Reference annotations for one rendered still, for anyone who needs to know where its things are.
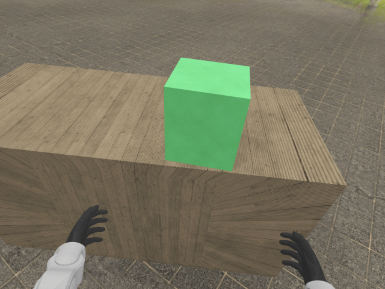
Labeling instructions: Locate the pedestal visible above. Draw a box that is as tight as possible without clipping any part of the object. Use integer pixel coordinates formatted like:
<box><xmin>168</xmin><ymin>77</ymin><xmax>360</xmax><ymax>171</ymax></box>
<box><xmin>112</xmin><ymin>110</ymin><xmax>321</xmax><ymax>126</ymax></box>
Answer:
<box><xmin>0</xmin><ymin>63</ymin><xmax>347</xmax><ymax>277</ymax></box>

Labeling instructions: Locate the carton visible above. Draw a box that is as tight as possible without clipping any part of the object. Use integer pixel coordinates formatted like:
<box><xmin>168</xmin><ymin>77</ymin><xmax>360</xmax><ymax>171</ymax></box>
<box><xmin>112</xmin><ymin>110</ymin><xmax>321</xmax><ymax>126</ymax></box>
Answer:
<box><xmin>164</xmin><ymin>58</ymin><xmax>251</xmax><ymax>172</ymax></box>

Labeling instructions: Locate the left robot hand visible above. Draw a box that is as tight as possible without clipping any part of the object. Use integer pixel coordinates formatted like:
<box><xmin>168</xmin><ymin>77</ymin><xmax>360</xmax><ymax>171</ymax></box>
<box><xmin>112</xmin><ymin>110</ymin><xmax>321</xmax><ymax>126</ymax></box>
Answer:
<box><xmin>66</xmin><ymin>205</ymin><xmax>108</xmax><ymax>247</ymax></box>

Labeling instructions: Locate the left robot forearm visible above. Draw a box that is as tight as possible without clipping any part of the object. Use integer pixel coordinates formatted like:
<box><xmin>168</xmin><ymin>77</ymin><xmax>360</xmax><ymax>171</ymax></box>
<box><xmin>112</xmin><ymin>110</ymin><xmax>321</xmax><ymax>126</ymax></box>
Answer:
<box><xmin>33</xmin><ymin>242</ymin><xmax>85</xmax><ymax>289</ymax></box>

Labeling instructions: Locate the right robot hand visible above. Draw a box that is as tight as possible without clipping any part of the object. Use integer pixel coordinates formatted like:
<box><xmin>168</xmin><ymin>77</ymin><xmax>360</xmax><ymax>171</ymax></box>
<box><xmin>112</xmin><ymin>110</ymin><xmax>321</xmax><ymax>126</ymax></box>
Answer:
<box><xmin>279</xmin><ymin>231</ymin><xmax>327</xmax><ymax>285</ymax></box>

